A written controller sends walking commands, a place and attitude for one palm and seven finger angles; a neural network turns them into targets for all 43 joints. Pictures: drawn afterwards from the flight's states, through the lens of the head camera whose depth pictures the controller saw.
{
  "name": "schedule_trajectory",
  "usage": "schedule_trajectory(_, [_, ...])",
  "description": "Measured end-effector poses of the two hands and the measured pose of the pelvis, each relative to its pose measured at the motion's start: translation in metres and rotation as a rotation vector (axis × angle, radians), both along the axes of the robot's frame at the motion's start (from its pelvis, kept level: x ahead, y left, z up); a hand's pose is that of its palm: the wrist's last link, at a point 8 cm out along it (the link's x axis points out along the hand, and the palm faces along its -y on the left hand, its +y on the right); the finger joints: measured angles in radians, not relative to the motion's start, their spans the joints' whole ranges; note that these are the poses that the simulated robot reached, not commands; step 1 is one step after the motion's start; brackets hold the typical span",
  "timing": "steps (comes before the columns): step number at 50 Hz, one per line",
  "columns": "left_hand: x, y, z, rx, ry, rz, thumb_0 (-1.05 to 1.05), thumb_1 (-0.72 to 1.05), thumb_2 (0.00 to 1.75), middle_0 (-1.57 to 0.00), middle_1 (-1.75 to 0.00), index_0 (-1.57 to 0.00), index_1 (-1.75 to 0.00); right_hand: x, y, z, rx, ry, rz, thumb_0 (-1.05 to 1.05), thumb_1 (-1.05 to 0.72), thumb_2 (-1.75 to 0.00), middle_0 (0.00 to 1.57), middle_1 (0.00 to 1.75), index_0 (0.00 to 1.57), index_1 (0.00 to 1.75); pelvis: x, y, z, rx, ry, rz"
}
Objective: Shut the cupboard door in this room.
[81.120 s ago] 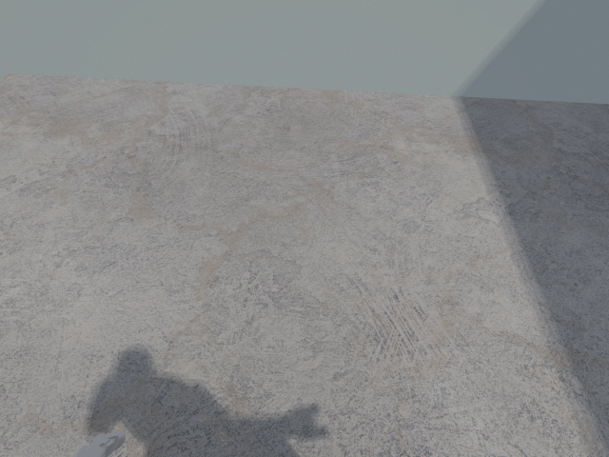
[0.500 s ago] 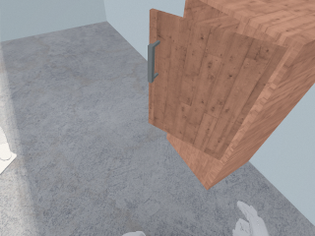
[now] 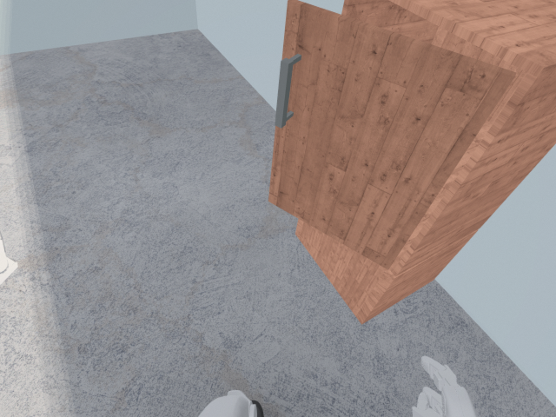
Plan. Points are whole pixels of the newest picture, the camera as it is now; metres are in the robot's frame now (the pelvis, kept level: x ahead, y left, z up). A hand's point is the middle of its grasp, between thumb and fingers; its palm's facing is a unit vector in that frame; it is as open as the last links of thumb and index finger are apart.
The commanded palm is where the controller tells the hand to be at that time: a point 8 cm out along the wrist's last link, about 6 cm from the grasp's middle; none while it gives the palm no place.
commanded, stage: step back with the hand held close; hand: left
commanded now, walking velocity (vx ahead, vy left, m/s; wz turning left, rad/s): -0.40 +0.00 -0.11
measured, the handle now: (288, 92) +0.75 +0.02 +0.07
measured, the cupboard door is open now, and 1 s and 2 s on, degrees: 25 25 25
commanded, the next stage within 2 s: stop stepping back and stand still in 0.28 s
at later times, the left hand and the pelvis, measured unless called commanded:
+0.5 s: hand out of the picture +0.05 +0.27 +0.20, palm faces +0.27 -0.83 -0.49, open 7.4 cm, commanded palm +0.00 +0.31 +0.21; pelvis -0.17 +0.02 +0.01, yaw -5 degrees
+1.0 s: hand out of the picture -0.08 +0.29 +0.23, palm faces +0.31 -0.72 -0.62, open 7.4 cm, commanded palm -0.12 +0.33 +0.21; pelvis -0.30 +0.05 +0.03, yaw -8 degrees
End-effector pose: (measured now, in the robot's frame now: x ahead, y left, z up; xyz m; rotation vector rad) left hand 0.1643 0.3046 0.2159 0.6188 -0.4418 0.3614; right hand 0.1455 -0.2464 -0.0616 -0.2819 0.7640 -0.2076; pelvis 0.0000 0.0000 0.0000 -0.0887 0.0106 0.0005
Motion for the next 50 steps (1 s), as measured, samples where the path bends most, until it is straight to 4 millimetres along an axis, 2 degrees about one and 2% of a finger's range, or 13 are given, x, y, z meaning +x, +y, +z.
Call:
schedule_trajectory(4, [-0.019, 0.006, 0.001, -0.054, 0.003, 0.027, 0.01, 0.89, 0.90, -0.21, -0.30, -0.21, -0.31, -0.005, 0.015, 0.005, 0.035, -0.026, 0.031, 0.02, -0.90, -0.90, 0.21, 0.30, 0.20, 0.30, -0.015, 0.000, 0.006, 0.006, 0.048, -0.045])
schedule_trajectory(8, [-0.028, -0.007, -0.009, -0.125, 0.025, -0.020, 0.01, 0.89, 0.90, -0.21, -0.30, -0.20, -0.30, -0.016, 0.024, 0.008, 0.063, -0.054, 0.065, 0.02, -0.90, -0.90, 0.21, 0.30, 0.20, 0.30, -0.045, 0.000, 0.009, 0.007, 0.078, -0.102])
schedule_trajectory(13, [-0.032, -0.024, -0.006, -0.141, 0.000, -0.164, 0.01, 0.89, 0.90, -0.21, -0.30, -0.21, -0.30, -0.053, 0.025, 0.016, 0.045, -0.059, -0.005, 0.01, -0.90, -0.90, 0.21, 0.30, 0.21, 0.30, -0.065, 0.005, 0.011, 0.006, 0.014, -0.127])
schedule_trajectory(17, [-0.044, -0.023, 0.004, -0.098, -0.047, -0.244, 0.01, 0.89, 0.90, -0.21, -0.30, -0.21, -0.30, -0.088, 0.017, 0.026, 0.015, -0.114, -0.068, 0.02, -0.90, -0.90, 0.21, 0.30, 0.20, 0.30, -0.092, 0.011, 0.007, -0.002, -0.029, -0.122])
schedule_trajectory(21, [-0.079, -0.008, 0.004, -0.070, 0.019, -0.222, 0.01, 0.89, 0.90, -0.21, -0.30, -0.21, -0.31, -0.132, 0.012, 0.032, -0.004, -0.132, -0.087, 0.01, -0.90, -0.90, 0.21, 0.30, 0.20, 0.30, -0.133, 0.017, 0.008, -0.022, -0.032, -0.097])
schedule_trajectory(24, [-0.130, 0.004, -0.001, -0.033, 0.086, -0.178, 0.01, 0.89, 0.90, -0.21, -0.30, -0.21, -0.30, -0.169, 0.012, 0.029, 0.000, -0.100, -0.096, 0.01, -0.90, -0.90, 0.21, 0.30, 0.20, 0.30, -0.161, 0.023, 0.008, -0.001, -0.049, -0.070])
schedule_trajectory(27, [-0.180, 0.021, 0.000, -0.052, 0.091, -0.114, 0.01, 0.89, 0.90, -0.21, -0.30, -0.21, -0.31, -0.212, 0.017, 0.030, -0.023, 0.013, -0.115, 0.01, -0.90, -0.90, 0.21, 0.30, 0.20, 0.30, -0.174, 0.030, 0.017, 0.056, -0.029, -0.125])
schedule_trajectory(29, [-0.198, 0.036, 0.000, -0.112, 0.042, -0.059, 0.01, 0.88, 0.90, -0.22, -0.30, -0.21, -0.31, -0.237, 0.024, 0.034, -0.052, 0.063, -0.121, 0.02, -0.90, -0.90, 0.21, 0.30, 0.20, 0.30, -0.182, 0.037, 0.025, 0.064, -0.010, -0.156])
schedule_trajectory(35, [-0.197, 0.061, -0.002, -0.222, -0.135, -0.022, 0.01, 0.89, 0.90, -0.21, -0.30, -0.20, -0.30, -0.285, 0.049, 0.016, -0.072, 0.041, -0.097, 0.02, -0.90, -0.90, 0.20, 0.30, 0.20, 0.30, -0.245, 0.067, 0.009, 0.054, -0.052, -0.103])
schedule_trajectory(38, [-0.200, 0.047, 0.002, -0.183, -0.043, -0.098, 0.01, 0.89, 0.90, -0.20, -0.30, -0.20, -0.30, -0.309, 0.071, 0.019, 0.031, -0.003, -0.134, 0.02, -0.90, -0.90, 0.20, 0.30, 0.20, 0.30, -0.264, 0.070, 0.018, 0.058, -0.065, -0.119])
schedule_trajectory(42, [-0.230, 0.016, 0.017, -0.067, 0.061, -0.253, 0.01, 0.89, 0.90, -0.20, -0.30, -0.20, -0.30, -0.338, 0.092, 0.023, 0.133, 0.004, -0.162, 0.02, -0.90, -0.90, 0.21, 0.30, 0.20, 0.30, -0.276, 0.066, 0.033, 0.051, -0.038, -0.138])
schedule_trajectory(47, [-0.266, 0.014, 0.038, 0.083, 0.131, -0.220, 0.01, 0.89, 0.90, -0.21, -0.30, -0.21, -0.31, -0.357, 0.090, 0.016, 0.152, 0.068, -0.146, 0.02, -0.89, -0.90, 0.21, 0.30, 0.21, 0.30, -0.287, 0.054, 0.041, 0.041, 0.000, -0.146])
schedule_trajectory(50, [-0.279, 0.024, 0.038, 0.129, 0.127, -0.093, 0.01, 0.88, 0.90, -0.22, -0.30, -0.21, -0.31, -0.356, 0.073, -0.002, 0.152, 0.065, -0.118, 0.02, -0.89, -0.90, 0.21, 0.30, 0.21, 0.30, -0.298, 0.046, 0.027, 0.078, 0.017, -0.135])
